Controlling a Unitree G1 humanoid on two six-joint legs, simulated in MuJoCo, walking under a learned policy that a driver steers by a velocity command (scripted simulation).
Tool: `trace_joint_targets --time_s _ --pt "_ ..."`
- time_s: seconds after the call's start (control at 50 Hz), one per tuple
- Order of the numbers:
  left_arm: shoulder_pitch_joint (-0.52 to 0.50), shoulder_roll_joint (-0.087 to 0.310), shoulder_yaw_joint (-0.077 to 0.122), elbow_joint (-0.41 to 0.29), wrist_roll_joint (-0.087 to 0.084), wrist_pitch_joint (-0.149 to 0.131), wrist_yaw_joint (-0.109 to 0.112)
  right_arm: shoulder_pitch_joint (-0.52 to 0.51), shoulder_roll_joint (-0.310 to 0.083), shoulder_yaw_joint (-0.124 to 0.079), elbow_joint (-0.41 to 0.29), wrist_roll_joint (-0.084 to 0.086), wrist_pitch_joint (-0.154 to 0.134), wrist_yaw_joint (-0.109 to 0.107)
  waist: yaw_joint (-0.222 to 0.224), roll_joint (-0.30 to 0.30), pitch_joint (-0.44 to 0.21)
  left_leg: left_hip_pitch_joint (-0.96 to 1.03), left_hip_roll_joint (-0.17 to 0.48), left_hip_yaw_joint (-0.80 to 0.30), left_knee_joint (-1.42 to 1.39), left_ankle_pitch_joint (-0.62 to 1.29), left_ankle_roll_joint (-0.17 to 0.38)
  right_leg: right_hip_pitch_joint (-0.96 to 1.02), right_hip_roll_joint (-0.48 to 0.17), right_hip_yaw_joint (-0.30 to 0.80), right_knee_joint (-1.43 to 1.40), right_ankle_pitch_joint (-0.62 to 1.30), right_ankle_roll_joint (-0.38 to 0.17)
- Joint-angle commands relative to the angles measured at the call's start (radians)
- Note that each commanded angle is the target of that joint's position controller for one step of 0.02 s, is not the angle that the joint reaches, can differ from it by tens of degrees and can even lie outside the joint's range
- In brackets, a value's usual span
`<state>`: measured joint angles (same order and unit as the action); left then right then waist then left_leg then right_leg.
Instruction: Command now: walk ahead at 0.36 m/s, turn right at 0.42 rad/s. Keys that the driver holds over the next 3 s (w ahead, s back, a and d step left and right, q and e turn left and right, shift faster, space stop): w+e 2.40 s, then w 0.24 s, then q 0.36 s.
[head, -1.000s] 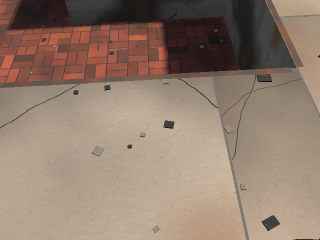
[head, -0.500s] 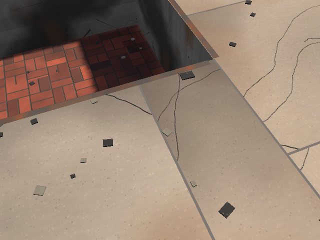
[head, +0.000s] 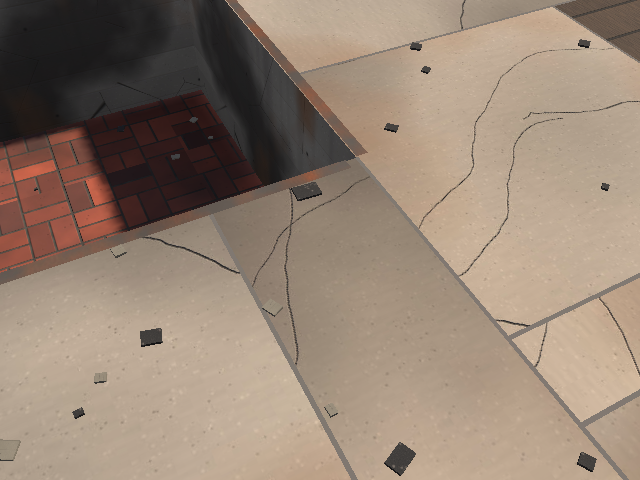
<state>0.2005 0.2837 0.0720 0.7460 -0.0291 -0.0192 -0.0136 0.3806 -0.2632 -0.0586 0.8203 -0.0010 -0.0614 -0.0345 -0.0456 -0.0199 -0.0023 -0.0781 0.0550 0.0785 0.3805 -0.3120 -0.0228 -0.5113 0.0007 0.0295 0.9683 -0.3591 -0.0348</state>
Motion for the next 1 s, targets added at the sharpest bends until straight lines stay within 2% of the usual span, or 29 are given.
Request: trace_joint_targets --time_s 0.02,0.06,0.12,0.16,0.18,0.2,0.22,0.24,0.26,0.28,0.3,0.32,0.38,0.42,0.5,0.58,0.66,0.68,0.7,0.72,0.74,0.76,0.78,0.8,0.82,0.84,0.9,0.94,1.0 --pt "-0.168 0.019 -0.003 -0.116 0.011 -0.019 -0.023 -0.062 -0.170 -0.046 -0.069 0.002 -0.019 -0.001 -0.023 0.150 0.073 0.028 0.206 -0.109 -0.244 0.060 0.153 -0.131 -0.061 -0.031 -0.119 0.119 0.037" --pt "-0.177 0.016 -0.009 -0.131 0.009 -0.011 -0.033 -0.062 -0.200 -0.058 -0.066 0.013 -0.017 0.006 -0.026 0.158 0.075 -0.031 0.202 -0.041 -0.239 0.083 0.149 -0.025 -0.058 -0.064 -0.207 0.133 0.040" --pt "-0.153 0.053 0.000 -0.143 0.006 0.000 -0.038 -0.050 -0.228 -0.070 -0.056 0.031 -0.006 0.017 -0.006 0.144 0.095 -0.036 0.252 -0.016 -0.208 0.072 0.150 0.044 -0.047 -0.099 -0.276 0.122 -0.001" --pt "-0.019 0.096 0.028 -0.109 0.009 0.004 -0.037 -0.079 -0.231 -0.068 -0.059 0.033 0.001 0.020 0.083 0.112 0.042 -0.080 0.229 0.059 -0.012 0.341 0.118 0.246 0.022 -0.158 -0.348 0.141 -0.051" --pt "0.143 0.159 0.065 -0.060 0.001 0.007 -0.028 -0.062 -0.192 -0.053 -0.061 0.024 0.002 0.021 0.154 0.058 -0.055 -0.139 0.174 0.122 0.233 0.500 0.083 0.461 0.070 -0.156 -0.366 0.136 -0.088" --pt "0.316 0.261 0.098 -0.030 -0.009 0.013 -0.007 -0.079 -0.129 -0.026 -0.096 -0.013 -0.001 0.019 0.220 -0.143 -0.125 -0.372 0.105 0.150 0.627 0.207 0.012 0.674 -0.090 0.145 -0.455 0.039 -0.166" --pt "0.277 0.345 0.093 -0.066 -0.004 -0.009 -0.009 -0.047 -0.041 0.003 -0.171 -0.010 -0.029 0.015 0.123 -0.325 -0.242 -0.666 -0.075 -0.044 0.906 -0.298 -0.026 0.804 -0.313 0.796 -0.709 -0.326 -0.347" --pt "0.236 0.245 0.064 -0.077 -0.001 -0.036 -0.020 -0.153 -0.158 -0.020 -0.175 0.042 -0.054 0.019 0.169 -0.137 -0.169 -0.765 -0.033 -0.165 0.991 -0.212 -0.002 0.746 -0.344 0.818 -0.813 -0.370 -0.321" --pt "0.198 0.200 0.047 -0.071 0.010 -0.051 -0.020 -0.187 -0.182 -0.027 -0.189 0.058 -0.070 0.025 0.141 -0.128 -0.072 -0.806 0.013 -0.156 0.968 -0.118 0.037 0.663 -0.329 0.691 -0.787 -0.280 -0.291" --pt "0.140 0.165 0.034 -0.082 0.013 -0.056 -0.022 -0.177 -0.176 -0.025 -0.170 0.034 -0.079 0.020 0.104 -0.043 -0.035 -0.748 0.056 -0.159 0.902 -0.035 0.051 0.559 -0.282 0.572 -0.760 -0.137 -0.255" --pt "0.079 0.144 0.027 -0.095 0.018 -0.054 -0.020 -0.163 -0.171 -0.030 -0.158 0.006 -0.080 0.019 0.067 -0.031 -0.012 -0.678 0.082 -0.165 0.814 0.030 0.049 0.463 -0.229 0.461 -0.755 -0.024 -0.229" --pt "0.046 0.129 0.021 -0.111 0.029 -0.052 -0.014 -0.151 -0.166 -0.032 -0.153 0.000 -0.072 0.024 0.042 -0.059 -0.008 -0.619 0.093 -0.169 0.775 0.078 0.047 0.404 -0.189 0.400 -0.775 0.029 -0.216" --pt "0.062 0.135 0.023 -0.106 0.021 -0.059 0.005 -0.177 -0.142 -0.030 -0.161 -0.013 -0.046 0.031 0.033 -0.036 0.009 -0.605 0.066 -0.137 0.664 0.173 0.002 0.350 -0.152 0.301 -0.802 0.221 -0.232" --pt "0.110 0.146 0.027 -0.085 0.015 -0.059 0.019 -0.264 -0.122 -0.024 -0.191 -0.015 -0.040 0.028 0.057 -0.023 0.039 -0.644 0.044 -0.133 0.527 0.261 -0.026 0.350 -0.139 0.269 -0.800 0.295 -0.224" --pt "0.172 0.154 0.030 -0.051 0.007 -0.049 0.034 -0.425 -0.082 -0.008 -0.234 -0.005 -0.051 0.045 0.112 -0.054 0.059 -0.569 -0.018 -0.121 0.252 0.432 -0.041 0.323 -0.102 0.235 -0.778 0.293 -0.182" --pt "0.235 0.151 0.032 -0.017 -0.004 -0.038 0.041 -0.518 -0.095 -0.008 -0.268 0.005 -0.068 0.070 0.137 -0.050 0.065 -0.544 -0.046 -0.145 0.129 0.440 -0.015 0.409 -0.135 0.306 -0.702 0.305 -0.172" --pt "0.219 0.163 0.044 -0.013 0.001 -0.015 0.051 -0.445 -0.132 -0.026 -0.258 0.007 -0.078 0.072 0.088 -0.097 0.034 -0.414 -0.065 -0.142 0.089 0.288 0.033 0.488 -0.162 0.369 -0.585 0.493 -0.140" --pt "0.200 0.156 0.042 -0.022 0.004 -0.012 0.047 -0.347 -0.159 -0.042 -0.237 0.005 -0.082 0.063 0.038 -0.103 -0.025 -0.268 -0.082 -0.113 0.065 0.275 0.060 0.479 -0.127 0.354 -0.490 0.637 -0.120" --pt "0.168 0.132 0.030 -0.043 0.012 -0.012 0.038 -0.201 -0.193 -0.056 -0.218 -0.004 -0.084 0.054 -0.042 -0.089 -0.152 -0.011 -0.014 -0.155 0.082 0.295 0.112 0.395 -0.073 0.322 -0.295 0.636 -0.088" --pt "0.190 0.067 0.006 -0.069 0.041 -0.016 0.035 -0.031 -0.258 -0.066 -0.208 -0.012 -0.075 0.042 -0.082 0.063 -0.334 0.301 0.173 -0.357 0.129 0.262 0.161 0.219 0.019 0.236 0.008 0.302 -0.053" --pt "0.365 0.019 -0.009 -0.077 -0.006 -0.027 0.032 -0.015 -0.274 -0.069 -0.172 -0.019 -0.069 0.058 0.021 0.429 -0.435 0.550 0.383 -0.867 -0.010 0.028 0.314 -0.133 0.124 0.196 0.301 -0.260 0.002" --pt "0.323 0.133 0.010 -0.044 -0.020 -0.024 0.036 -0.055 -0.159 -0.047 -0.200 -0.002 -0.062 0.056 -0.007 0.249 -0.319 0.457 0.356 -0.847 -0.059 -0.146 0.272 -0.221 0.030 0.211 0.396 -0.183 0.017" --pt "0.193 0.180 0.023 -0.063 -0.016 -0.020 0.034 -0.105 -0.109 -0.033 -0.203 0.003 -0.053 0.048 -0.033 0.130 -0.173 0.304 0.310 -0.646 -0.075 -0.108 0.229 -0.232 -0.006 0.162 0.384 -0.083 0.024" --pt "0.135 0.164 0.023 -0.077 -0.004 -0.018 0.036 -0.148 -0.108 -0.029 -0.198 -0.006 -0.047 0.047 -0.009 0.044 -0.083 0.154 0.267 -0.524 -0.100 0.027 0.210 -0.194 -0.043 0.130 0.351 -0.015 0.031" --pt "0.099 0.149 0.026 -0.091 0.007 -0.019 0.033 -0.168 -0.101 -0.026 -0.184 -0.011 -0.047 0.046 0.010 0.045 -0.023 0.055 0.230 -0.440 -0.125 0.125 0.208 -0.173 -0.070 0.127 0.301 0.022 0.031" --pt "0.112 0.126 0.025 -0.093 0.002 -0.014 0.027 -0.175 -0.097 -0.024 -0.175 -0.018 -0.051 0.044 0.033 0.080 -0.010 -0.005 0.204 -0.367 -0.156 0.167 0.198 -0.126 -0.094 0.123 0.270 0.045 0.027" --pt "0.098 0.069 0.014 -0.108 0.000 0.003 0.023 -0.174 -0.102 -0.031 -0.142 -0.002 -0.067 0.046 0.046 0.102 0.021 -0.055 0.199 -0.246 -0.218 0.252 0.219 -0.143 -0.119 0.092 0.201 0.069 0.032" --pt "0.053 0.060 0.009 -0.129 0.007 0.005 0.020 -0.165 -0.130 -0.041 -0.121 0.000 -0.068 0.044 0.042 0.084 0.036 -0.041 0.208 -0.186 -0.237 0.321 0.231 -0.191 -0.129 0.090 0.122 0.131 0.041" --pt "-0.006 0.057 0.003 -0.138 0.005 -0.007 0.003 -0.165 -0.155 -0.046 -0.104 -0.001 -0.059 0.041 0.025 0.071 0.043 -0.009 0.181 -0.072 -0.244 0.390 0.211 -0.186 -0.125 0.063 -0.047 0.295 0.040"
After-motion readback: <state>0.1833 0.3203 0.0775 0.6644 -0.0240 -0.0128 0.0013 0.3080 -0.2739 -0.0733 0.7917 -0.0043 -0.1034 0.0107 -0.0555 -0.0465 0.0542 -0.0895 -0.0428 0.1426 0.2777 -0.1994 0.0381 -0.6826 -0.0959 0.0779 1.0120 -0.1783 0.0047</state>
